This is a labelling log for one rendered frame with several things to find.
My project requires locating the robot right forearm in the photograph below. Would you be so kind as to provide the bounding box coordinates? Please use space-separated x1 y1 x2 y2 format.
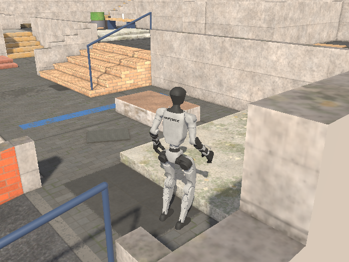
194 137 209 156

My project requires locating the right robot shin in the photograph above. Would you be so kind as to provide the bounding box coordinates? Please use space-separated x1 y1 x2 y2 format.
179 187 195 223

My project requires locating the robot left forearm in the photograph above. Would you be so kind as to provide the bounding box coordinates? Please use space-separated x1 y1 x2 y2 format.
149 132 159 145

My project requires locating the right robot hand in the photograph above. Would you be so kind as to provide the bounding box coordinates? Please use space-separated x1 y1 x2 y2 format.
201 151 214 163

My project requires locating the robot left upper arm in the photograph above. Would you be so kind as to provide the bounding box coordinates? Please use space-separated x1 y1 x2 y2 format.
150 108 166 135

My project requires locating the robot right foot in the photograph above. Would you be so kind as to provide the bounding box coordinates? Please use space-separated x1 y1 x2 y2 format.
175 217 191 230

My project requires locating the left robot hand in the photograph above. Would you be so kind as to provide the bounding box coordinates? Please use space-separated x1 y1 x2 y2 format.
153 142 165 154

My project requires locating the robot right upper arm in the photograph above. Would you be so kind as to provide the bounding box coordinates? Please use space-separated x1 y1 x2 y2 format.
185 113 197 145

